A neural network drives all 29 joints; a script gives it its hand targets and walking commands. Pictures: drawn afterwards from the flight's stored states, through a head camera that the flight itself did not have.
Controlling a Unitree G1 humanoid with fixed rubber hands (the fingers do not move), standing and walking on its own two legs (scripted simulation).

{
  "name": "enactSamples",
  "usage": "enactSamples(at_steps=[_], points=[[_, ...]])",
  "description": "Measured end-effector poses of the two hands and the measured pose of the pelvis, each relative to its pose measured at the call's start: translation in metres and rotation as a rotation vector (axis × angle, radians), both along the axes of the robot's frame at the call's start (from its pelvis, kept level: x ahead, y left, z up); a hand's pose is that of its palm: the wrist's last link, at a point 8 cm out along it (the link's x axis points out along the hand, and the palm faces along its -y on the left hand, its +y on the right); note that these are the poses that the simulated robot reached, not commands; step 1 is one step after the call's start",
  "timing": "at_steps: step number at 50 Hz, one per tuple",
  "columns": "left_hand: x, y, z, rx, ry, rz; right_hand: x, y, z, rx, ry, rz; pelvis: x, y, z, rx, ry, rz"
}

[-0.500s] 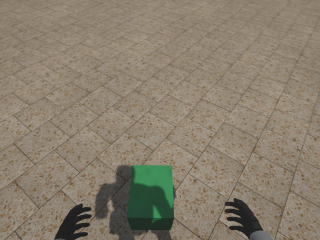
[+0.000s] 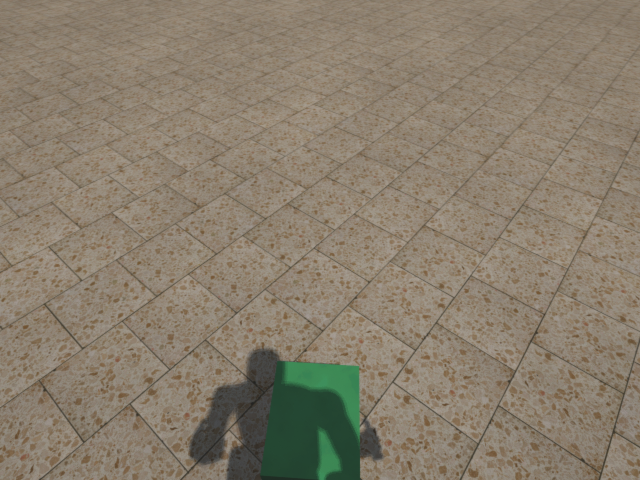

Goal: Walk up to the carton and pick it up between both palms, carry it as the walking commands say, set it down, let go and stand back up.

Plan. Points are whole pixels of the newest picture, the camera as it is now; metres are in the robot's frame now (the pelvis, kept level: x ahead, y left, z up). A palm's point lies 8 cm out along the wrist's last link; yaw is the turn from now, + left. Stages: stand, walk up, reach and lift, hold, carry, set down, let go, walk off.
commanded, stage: stand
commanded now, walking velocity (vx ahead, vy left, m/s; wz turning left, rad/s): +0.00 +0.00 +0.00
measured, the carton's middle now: (314, 432) +0.42 +0.01 -0.65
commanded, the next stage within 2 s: none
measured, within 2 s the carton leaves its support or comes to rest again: neither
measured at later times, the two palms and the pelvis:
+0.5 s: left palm out of the picture -0.02 +0.25 -0.13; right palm out of the picture +0.01 -0.25 -0.13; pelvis -0.01 +0.00 +0.00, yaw +1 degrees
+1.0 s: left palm out of the picture -0.09 +0.21 -0.13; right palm out of the picture -0.05 -0.23 -0.14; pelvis -0.03 -0.01 +0.01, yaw +2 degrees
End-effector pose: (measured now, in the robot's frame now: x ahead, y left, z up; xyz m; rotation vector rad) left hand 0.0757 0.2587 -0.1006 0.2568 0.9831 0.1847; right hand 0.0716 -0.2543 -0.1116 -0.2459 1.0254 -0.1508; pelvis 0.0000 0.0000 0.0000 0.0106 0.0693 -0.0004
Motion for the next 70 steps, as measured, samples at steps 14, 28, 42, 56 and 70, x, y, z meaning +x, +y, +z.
enactSamples(at_steps=[14,28,42,56,70], points=[[-0.048,-0.001,-0.018,-0.010,0.165,0.057,-0.023,-0.001,-0.011,-0.010,0.124,-0.014,0.001,-0.001,-0.001,-0.005,-0.024,0.015],[-0.109,-0.011,-0.028,-0.039,0.334,0.095,-0.072,0.009,-0.019,0.011,0.275,-0.031,-0.011,0.000,0.003,-0.005,-0.061,0.027],[-0.153,-0.033,-0.033,-0.085,0.438,0.120,-0.110,0.022,-0.025,0.046,0.377,-0.041,-0.024,-0.003,0.006,-0.004,-0.085,0.034],[-0.175,-0.053,-0.035,-0.115,0.480,0.133,-0.135,0.027,-0.027,0.072,0.437,-0.054,-0.034,-0.009,0.008,-0.005,-0.091,0.038],[-0.186,-0.068,-0.035,-0.132,0.493,0.144,-0.150,0.027,-0.028,0.089,0.469,-0.065,-0.041,-0.017,0.009,-0.005,-0.092,0.040]])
